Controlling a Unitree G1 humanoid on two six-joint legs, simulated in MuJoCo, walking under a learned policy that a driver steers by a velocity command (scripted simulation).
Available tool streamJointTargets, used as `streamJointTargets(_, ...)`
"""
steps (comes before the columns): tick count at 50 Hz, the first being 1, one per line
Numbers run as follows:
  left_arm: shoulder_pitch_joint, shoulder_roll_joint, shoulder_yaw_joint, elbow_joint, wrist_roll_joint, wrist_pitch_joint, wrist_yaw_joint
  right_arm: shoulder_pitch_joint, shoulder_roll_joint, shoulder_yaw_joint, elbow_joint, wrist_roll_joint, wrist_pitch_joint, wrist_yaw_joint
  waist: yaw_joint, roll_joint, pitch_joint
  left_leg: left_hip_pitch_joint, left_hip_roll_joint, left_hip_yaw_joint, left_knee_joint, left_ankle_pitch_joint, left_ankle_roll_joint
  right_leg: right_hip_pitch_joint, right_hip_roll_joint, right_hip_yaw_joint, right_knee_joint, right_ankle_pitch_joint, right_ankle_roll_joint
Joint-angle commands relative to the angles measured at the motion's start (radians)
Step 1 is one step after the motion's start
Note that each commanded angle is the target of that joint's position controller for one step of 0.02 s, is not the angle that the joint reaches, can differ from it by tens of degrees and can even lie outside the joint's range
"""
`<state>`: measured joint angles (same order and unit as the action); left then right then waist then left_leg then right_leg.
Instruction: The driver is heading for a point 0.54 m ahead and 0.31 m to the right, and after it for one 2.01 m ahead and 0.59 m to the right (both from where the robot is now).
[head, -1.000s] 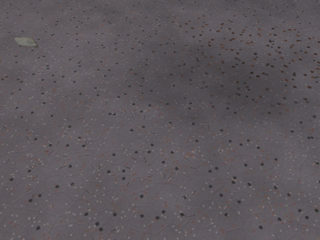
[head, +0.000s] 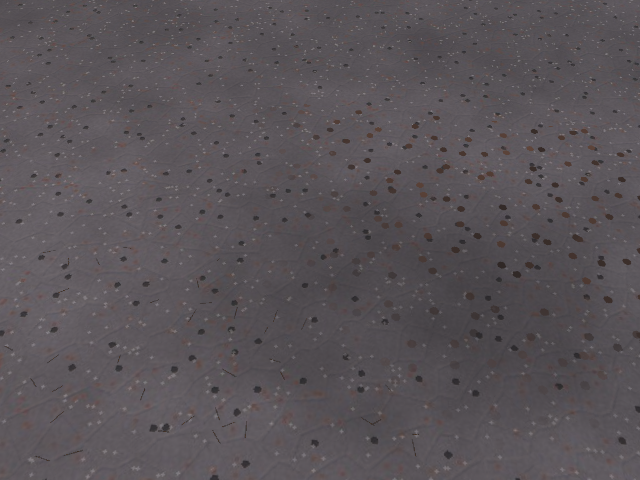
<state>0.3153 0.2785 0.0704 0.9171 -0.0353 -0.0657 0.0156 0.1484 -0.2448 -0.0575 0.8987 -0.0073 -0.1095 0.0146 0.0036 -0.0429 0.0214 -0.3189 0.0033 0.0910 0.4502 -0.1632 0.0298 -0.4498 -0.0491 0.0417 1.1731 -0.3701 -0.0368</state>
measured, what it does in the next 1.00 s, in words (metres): walks ahead, turning right: right foot, then left foot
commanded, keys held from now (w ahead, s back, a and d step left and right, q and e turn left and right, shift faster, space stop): w+e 1.00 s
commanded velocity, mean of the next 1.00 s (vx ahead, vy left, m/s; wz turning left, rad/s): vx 0.50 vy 0.00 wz -0.57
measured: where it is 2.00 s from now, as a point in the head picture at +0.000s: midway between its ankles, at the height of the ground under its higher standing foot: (513, 301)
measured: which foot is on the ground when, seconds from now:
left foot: down 0.00-0.40, up 0.42-0.86, down 0.88-1.00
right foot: up 0.00-0.36, down 0.38-0.90, up 0.92-1.00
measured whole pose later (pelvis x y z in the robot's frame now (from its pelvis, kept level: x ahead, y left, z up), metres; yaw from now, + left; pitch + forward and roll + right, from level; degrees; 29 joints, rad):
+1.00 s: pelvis +0.54 -0.14 -0.01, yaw -35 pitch +2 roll +1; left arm 0.34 0.29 0.07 0.73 -0.03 -0.03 0.02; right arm 0.13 -0.26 -0.06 0.77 -0.01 -0.11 0.02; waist 0.02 -0.04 0.01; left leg -0.36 -0.03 0.03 0.50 -0.18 0.02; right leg -0.41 0.03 0.10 1.19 -0.43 -0.03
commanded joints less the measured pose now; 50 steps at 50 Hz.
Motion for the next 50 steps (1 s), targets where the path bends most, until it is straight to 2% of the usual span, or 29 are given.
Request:
streamJointTargets(1,0.014,0.036,0.021,-0.079,-0.002,0.014,-0.001,0.02,-0.094,-0.022,-0.02,-0.006,-0.014,-0.006,-0.002,0.152,-0.038,0.169,0.279,-0.241,-0.292,0.052,0.147,-0.182,-0.109,0.058,-0.002,0.082,-0.003)
streamJointTargets(4,-0.04,0.029,0.023,-0.118,0.008,0.033,-0.003,0.035,-0.131,-0.036,-0.004,-0.007,-0.017,-0.019,0.004,0.107,-0.002,0.164,0.283,-0.135,-0.326,0.146,0.161,-0.247,-0.115,0.064,-0.089,0.185,0.012)
streamJointTargets(9,-0.189,0.014,0.01,-0.172,0.014,0.024,-0.034,0.066,-0.167,-0.046,0.0,-0.002,-0.003,-0.034,-0.038,0.084,0.036,0.205,0.252,0.028,-0.337,0.2,0.132,-0.23,-0.092,-0.011,-0.365,0.401,0.014)
streamJointTargets(12,-0.286,0.011,0.002,-0.219,0.014,0.025,-0.054,0.12,-0.191,-0.054,0.011,0.01,0.014,-0.036,-0.074,0.074,0.066,0.296,0.277,0.07,-0.315,0.218,0.123,-0.246,-0.076,-0.056,-0.466,0.388,-0.001)
streamJointTargets(14,-0.319,0.022,0.004,-0.248,0.013,0.027,-0.065,0.142,-0.205,-0.06,0.017,0.02,0.029,-0.035,-0.075,0.083,0.075,0.371,0.299,0.09,-0.271,0.286,0.109,-0.252,-0.061,-0.08,-0.506,0.323,-0.022)
streamJointTargets(16,-0.297,0.051,0.016,-0.265,0.013,0.031,-0.073,0.128,-0.23,-0.068,0.01,0.029,0.043,-0.037,-0.04,0.112,0.042,0.414,0.307,0.12,-0.167,0.556,0.088,-0.171,-0.011,-0.129,-0.523,0.224,-0.057)
streamJointTargets(17,-0.243,0.074,0.03,-0.26,0.013,0.034,-0.073,0.117,-0.245,-0.072,0.005,0.033,0.051,-0.039,-0.003,0.132,-0.001,0.422,0.303,0.134,-0.067,0.726,0.077,-0.084,0.029,-0.159,-0.522,0.174,-0.078)
streamJointTargets(18,-0.118,0.111,0.053,-0.232,0.009,0.034,-0.071,0.098,-0.251,-0.073,-0.001,0.037,0.061,-0.04,0.073,0.128,-0.065,0.394,0.279,0.158,0.107,0.826,0.057,0.079,0.08,-0.184,-0.566,0.184,-0.108)
streamJointTargets(19,0.055,0.18,0.091,-0.183,0.007,0.039,-0.056,0.102,-0.233,-0.064,-0.008,0.031,0.062,-0.042,0.153,0.088,-0.155,0.249,0.237,0.173,0.355,0.719,0.016,0.359,0.106,-0.147,-0.617,0.235,-0.149)
streamJointTargets(20,0.126,0.291,0.117,-0.164,0.004,0.046,-0.034,0.136,-0.122,-0.032,-0.047,-0.012,0.05,-0.038,0.116,-0.137,-0.212,-0.113,0.135,0.17,0.712,0.051,-0.039,0.643,-0.124,0.244,-0.652,0.219,-0.243)
streamJointTargets(21,0.096,0.317,0.107,-0.208,0.014,0.027,-0.043,0.156,-0.078,-0.008,-0.093,0.002,0.006,-0.025,0.059,-0.208,-0.375,-0.385,-0.04,-0.073,0.945,-0.453,-0.064,0.835,-0.299,0.796,-0.844,0.037,-0.417)
streamJointTargets(22,0.097,0.224,0.079,-0.207,0.021,0.012,-0.053,0.024,-0.164,-0.029,-0.117,0.045,-0.026,-0.012,0.117,-0.071,-0.314,-0.503,0.012,-0.176,0.978,-0.384,-0.039,0.816,-0.283,0.725,-0.903,0.051,-0.355)
streamJointTargets(23,0.059,0.184,0.067,-0.204,0.02,0.001,-0.052,-0.009,-0.163,-0.027,-0.129,0.056,-0.042,-0.008,0.095,-0.052,-0.2,-0.53,0.054,-0.164,0.917,-0.293,-0.012,0.698,-0.247,0.567,-0.892,0.119,-0.314)
streamJointTargets(24,-0.018,0.153,0.058,-0.218,0.018,-0.004,-0.05,0.0,-0.155,-0.028,-0.109,0.035,-0.046,-0.017,0.045,0.032,-0.136,-0.461,0.1,-0.169,0.828,-0.218,-0.009,0.544,-0.198,0.449,-0.89,0.208,-0.276)
streamJointTargets(25,-0.078,0.119,0.046,-0.234,0.024,-0.005,-0.047,0.015,-0.171,-0.039,-0.098,0.016,-0.037,-0.022,0.007,0.024,-0.1,-0.384,0.127,-0.172,0.746,-0.176,-0.014,0.423,-0.163,0.366,-0.901,0.305,-0.254)
streamJointTargets(26,-0.102,0.107,0.04,-0.249,0.033,-0.005,-0.042,0.032,-0.173,-0.043,-0.096,0.013,-0.021,-0.02,-0.017,0.007,-0.091,-0.324,0.138,-0.176,0.711,-0.149,-0.021,0.349,-0.144,0.334,-0.924,0.347,-0.25)
streamJointTargets(29,-0.072,0.141,0.047,-0.245,0.025,-0.013,-0.024,0.003,-0.136,-0.039,-0.118,-0.006,0.008,-0.022,-0.026,0.018,-0.069,-0.3,0.118,-0.152,0.574,-0.067,-0.066,0.26,-0.113,0.264,-0.956,0.451,-0.259)
streamJointTargets(31,-0.036,0.157,0.052,-0.237,0.021,-0.011,-0.009,-0.079,-0.118,-0.031,-0.146,-0.009,0.011,-0.024,-0.001,0.01,-0.041,-0.323,0.096,-0.147,0.426,0.05,-0.088,0.245,-0.089,0.231,-0.96,0.442,-0.241)
streamJointTargets(34,-0.001,0.156,0.052,-0.228,0.017,-0.003,0.0,-0.178,-0.095,-0.019,-0.177,0.0,0.003,-0.013,0.039,-0.03,-0.018,-0.264,0.048,-0.142,0.201,0.224,-0.09,0.215,-0.048,0.2,-0.951,0.335,-0.196)
streamJointTargets(37,0.042,0.159,0.055,-0.209,0.012,0.001,0.0,-0.244,-0.106,-0.016,-0.209,0.013,-0.006,0.0,0.066,-0.048,-0.004,-0.216,0.02,-0.148,0.101,0.269,-0.08,0.228,-0.065,0.244,-0.922,0.277,-0.179)
streamJointTargets(41,0.054,0.152,0.054,-0.204,0.013,0.015,0.009,-0.223,-0.154,-0.03,-0.222,0.018,-0.026,0.014,0.044,-0.078,-0.013,-0.165,0.006,-0.169,0.03,0.14,-0.045,0.329,-0.105,0.351,-0.805,0.285,-0.161)
streamJointTargets(43,0.029,0.129,0.046,-0.217,0.015,0.023,0.01,-0.086,-0.183,-0.049,-0.187,0.013,-0.037,0.009,-0.029,-0.096,-0.067,0.025,-0.005,-0.14,-0.023,0.108,-0.004,0.318,-0.06,0.352,-0.687,0.374,-0.126)
streamJointTargets(44,0.014,0.079,0.026,-0.236,0.024,0.02,0.005,0.051,-0.226,-0.064,-0.17,-0.006,-0.042,0.003,-0.095,-0.046,-0.186,0.265,0.107,-0.232,0.009,0.093,0.052,0.225,-0.003,0.293,-0.469,0.344,-0.089)
streamJointTargets(45,0.108,0.022,0.011,-0.26,0.014,0.013,0.008,0.194,-0.305,-0.084,-0.152,-0.024,-0.033,-0.004,-0.086,0.183,-0.336,0.627,0.33,-0.595,-0.028,-0.058,0.179,-0.09,0.134,0.155,-0.123,0.06,-0.011)
streamJointTargets(46,0.169,0.063,0.007,-0.272,-0.005,0.005,0.008,0.215,-0.281,-0.079,-0.132,0.0,-0.023,0.006,-0.062,0.386,-0.364,0.698,0.436,-0.918,-0.131,-0.282,0.247,-0.303,0.118,0.138,0.072,-0.242,0.006)
streamJointTargets(47,0.113,0.148,0.027,-0.256,-0.01,0.01,0.007,0.158,-0.187,-0.055,-0.154,0.014,-0.015,0.003,-0.078,0.25,-0.226,0.587,0.403,-0.808,-0.156,-0.389,0.208,-0.368,0.055,0.154,0.156,-0.163,0.015)
streamJointTargets(48,0.026,0.166,0.032,-0.267,0.002,0.017,0.005,0.11,-0.149,-0.043,-0.164,0.01,-0.004,-0.002,-0.082,0.161,-0.127,0.45,0.358,-0.637,-0.163,-0.319,0.166,-0.357,0.016,0.112,0.154,-0.082,0.018)
streamJointTargets(49,-0.019,0.153,0.034,-0.281,0.013,0.019,0.003,0.065,-0.136,-0.036,-0.162,0.001,0.003,-0.003,-0.059,0.123,-0.062,0.323,0.314,-0.528,-0.191,-0.212,0.15,-0.322,-0.013,0.097,0.108,-0.022,0.016)
streamJointTargets(50,-0.032,0.139,0.037,-0.286,0.016,0.023,-0.001,0.041,-0.115,-0.028,-0.158,-0.005,0.003,-0.005,-0.037,0.134,-0.029,0.246,0.282,-0.444,-0.215,-0.123,0.14,-0.286,-0.043,0.1,0.063,0.016,0.012)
